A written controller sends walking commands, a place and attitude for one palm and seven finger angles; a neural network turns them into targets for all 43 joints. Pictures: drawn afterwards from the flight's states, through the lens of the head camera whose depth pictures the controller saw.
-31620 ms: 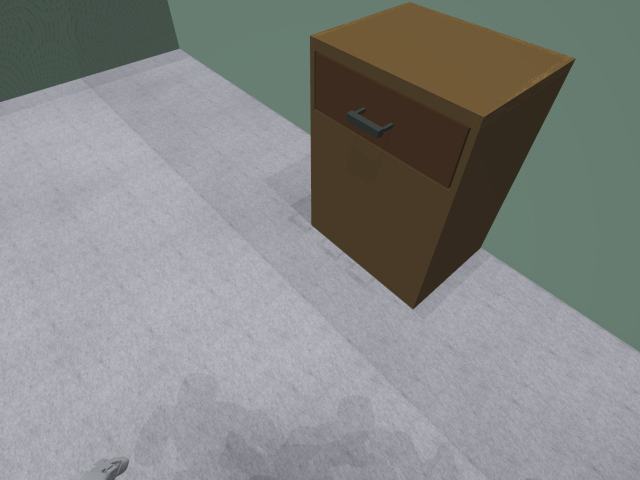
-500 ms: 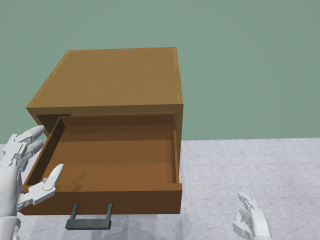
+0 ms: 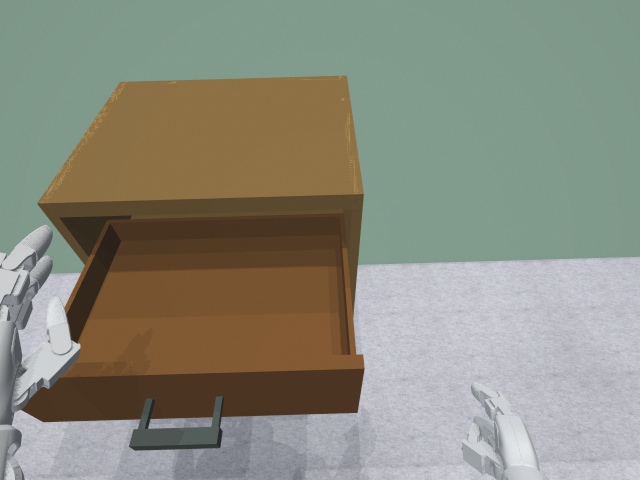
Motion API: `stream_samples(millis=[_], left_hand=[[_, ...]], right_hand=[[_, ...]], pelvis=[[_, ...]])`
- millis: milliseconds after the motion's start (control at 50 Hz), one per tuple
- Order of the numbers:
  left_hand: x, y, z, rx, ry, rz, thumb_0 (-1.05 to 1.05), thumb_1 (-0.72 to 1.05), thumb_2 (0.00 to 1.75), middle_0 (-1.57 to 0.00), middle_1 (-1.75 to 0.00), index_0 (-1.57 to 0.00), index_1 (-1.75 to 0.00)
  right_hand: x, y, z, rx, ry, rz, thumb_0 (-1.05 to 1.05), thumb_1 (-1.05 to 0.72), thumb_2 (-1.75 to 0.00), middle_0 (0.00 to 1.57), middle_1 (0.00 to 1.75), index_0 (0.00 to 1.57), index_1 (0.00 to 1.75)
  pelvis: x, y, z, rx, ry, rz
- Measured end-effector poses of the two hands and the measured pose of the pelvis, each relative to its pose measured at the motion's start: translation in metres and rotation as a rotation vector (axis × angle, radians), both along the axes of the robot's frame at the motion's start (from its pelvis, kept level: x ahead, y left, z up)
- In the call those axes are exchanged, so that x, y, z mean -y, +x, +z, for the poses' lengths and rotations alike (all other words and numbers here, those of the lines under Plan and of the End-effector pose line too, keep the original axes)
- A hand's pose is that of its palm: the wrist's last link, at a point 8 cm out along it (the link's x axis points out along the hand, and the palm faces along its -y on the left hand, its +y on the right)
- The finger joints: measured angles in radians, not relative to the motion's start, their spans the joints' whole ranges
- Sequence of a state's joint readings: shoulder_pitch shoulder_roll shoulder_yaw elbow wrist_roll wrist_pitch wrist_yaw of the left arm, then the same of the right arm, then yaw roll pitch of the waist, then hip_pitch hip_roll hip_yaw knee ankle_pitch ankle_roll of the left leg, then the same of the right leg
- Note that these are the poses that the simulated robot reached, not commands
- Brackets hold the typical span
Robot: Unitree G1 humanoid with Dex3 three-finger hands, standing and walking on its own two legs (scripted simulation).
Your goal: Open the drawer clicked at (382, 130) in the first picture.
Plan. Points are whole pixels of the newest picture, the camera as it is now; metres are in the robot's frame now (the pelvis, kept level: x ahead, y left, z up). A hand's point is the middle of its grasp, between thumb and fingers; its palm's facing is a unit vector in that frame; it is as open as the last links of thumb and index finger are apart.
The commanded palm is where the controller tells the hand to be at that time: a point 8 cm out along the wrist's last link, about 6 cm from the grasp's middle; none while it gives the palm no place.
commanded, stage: step back with the hand held close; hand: left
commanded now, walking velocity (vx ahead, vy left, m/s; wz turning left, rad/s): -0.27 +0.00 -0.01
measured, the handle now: (180, 421) +0.21 +0.23 -0.11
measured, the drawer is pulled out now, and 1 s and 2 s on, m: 0.30 0.30 0.30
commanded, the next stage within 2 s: stop stepping back and stand still in 1.32 s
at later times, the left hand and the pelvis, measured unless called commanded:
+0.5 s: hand (35, 416) +0.14 +0.26 +0.14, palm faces +0.33 -0.80 -0.49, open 7.4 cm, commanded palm +0.08 +0.30 +0.17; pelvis -0.05 +0.02 -0.01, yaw +0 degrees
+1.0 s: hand (76, 453) +0.11 +0.21 +0.14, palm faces +0.18 -0.83 -0.52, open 7.4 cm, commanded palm +0.03 +0.27 +0.17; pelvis -0.12 +0.00 -0.01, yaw -5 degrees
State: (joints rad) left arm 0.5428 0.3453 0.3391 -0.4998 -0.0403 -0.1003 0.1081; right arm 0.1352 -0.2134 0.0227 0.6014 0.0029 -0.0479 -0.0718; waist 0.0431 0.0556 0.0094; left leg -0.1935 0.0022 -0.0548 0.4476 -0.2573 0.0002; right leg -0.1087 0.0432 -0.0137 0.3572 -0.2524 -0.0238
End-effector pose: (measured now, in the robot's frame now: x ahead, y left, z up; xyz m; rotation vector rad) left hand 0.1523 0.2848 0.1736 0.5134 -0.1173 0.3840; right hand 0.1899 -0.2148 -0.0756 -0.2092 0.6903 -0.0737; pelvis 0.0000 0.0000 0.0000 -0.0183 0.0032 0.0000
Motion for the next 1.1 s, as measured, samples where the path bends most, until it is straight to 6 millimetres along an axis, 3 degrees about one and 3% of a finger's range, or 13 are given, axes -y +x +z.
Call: stream_samples(millis=[180, 380, 580, 700, 800, 880, 980, 1040, 1100], left_hand=[[0.004, -0.001, -0.011, -0.107, 0.027, -0.121, 0.01, 0.89, 0.89, -0.21, -0.30, -0.21, -0.30], [-0.013, -0.032, -0.002, -0.050, 0.075, -0.094, 0.01, 0.88, 0.89, -0.21, -0.30, -0.21, -0.30], [-0.006, -0.063, -0.011, 0.014, 0.010, -0.067, 0.01, 0.88, 0.89, -0.21, -0.30, -0.21, -0.30], [-0.019, -0.066, -0.012, 0.055, 0.020, -0.090, 0.01, 0.88, 0.89, -0.21, -0.30, -0.21, -0.30], [-0.025, -0.065, 0.002, 0.062, 0.085, -0.091, 0.01, 0.88, 0.89, -0.21, -0.30, -0.21, -0.30], [-0.010, -0.064, 0.006, 0.071, 0.086, -0.130, 0.01, 0.89, 0.89, -0.20, -0.30, -0.21, -0.30], [0.024, -0.066, -0.007, 0.004, 0.076, -0.219, 0.01, 0.89, 0.89, -0.20, -0.30, -0.20, -0.30], [0.047, -0.078, -0.006, -0.052, 0.088, -0.284, 0.01, 0.89, 0.89, -0.21, -0.30, -0.21, -0.30], [0.061, -0.100, 0.007, -0.051, 0.128, -0.329, 0.01, 0.88, 0.89, -0.21, -0.30, -0.21, -0.30]], right_hand=[[0.008, -0.020, -0.003, -0.069, -0.032, -0.084, 0.01, -0.91, -0.90, 0.20, 0.29, 0.20, 0.30], [-0.006, -0.039, -0.001, -0.047, -0.028, -0.078, 0.01, -0.91, -0.90, 0.20, 0.29, 0.20, 0.30], [-0.010, -0.062, -0.007, -0.033, -0.034, -0.035, 0.01, -0.91, -0.90, 0.20, 0.30, 0.20, 0.30], [-0.006, -0.086, -0.008, -0.078, -0.090, -0.074, 0.01, -0.91, -0.90, 0.20, 0.30, 0.20, 0.30], [-0.014, -0.096, -0.002, -0.049, -0.064, -0.078, 0.01, -0.91, -0.90, 0.20, 0.29, 0.20, 0.30], [-0.016, -0.101, -0.004, -0.032, -0.029, -0.056, 0.01, -0.91, -0.90, 0.20, 0.30, 0.20, 0.30], [-0.003, -0.112, -0.016, -0.016, 0.009, -0.030, 0.01, -0.91, -0.90, 0.20, 0.30, 0.20, 0.30], [0.012, -0.129, -0.022, -0.027, 0.027, -0.036, 0.01, -0.91, -0.90, 0.20, 0.30, 0.20, 0.30], [0.029, -0.152, -0.022, -0.066, 0.038, -0.090, 0.01, -0.91, -0.90, 0.20, 0.30, 0.20, 0.30]], pelvis=[[-0.015, -0.014, -0.001, -0.053, 0.005, -0.016], [-0.019, -0.036, -0.006, -0.052, 0.015, -0.008], [-0.016, -0.062, -0.012, -0.056, -0.020, 0.016], [-0.025, -0.071, -0.015, -0.048, -0.019, 0.009], [-0.025, -0.076, -0.010, -0.079, -0.021, -0.002], [-0.018, -0.085, -0.009, -0.110, -0.004, -0.046], [-0.002, -0.114, -0.015, -0.124, 0.025, -0.084], [0.007, -0.134, -0.013, -0.104, -0.017, -0.072], [0.017, -0.142, -0.010, -0.090, -0.005, -0.057]])
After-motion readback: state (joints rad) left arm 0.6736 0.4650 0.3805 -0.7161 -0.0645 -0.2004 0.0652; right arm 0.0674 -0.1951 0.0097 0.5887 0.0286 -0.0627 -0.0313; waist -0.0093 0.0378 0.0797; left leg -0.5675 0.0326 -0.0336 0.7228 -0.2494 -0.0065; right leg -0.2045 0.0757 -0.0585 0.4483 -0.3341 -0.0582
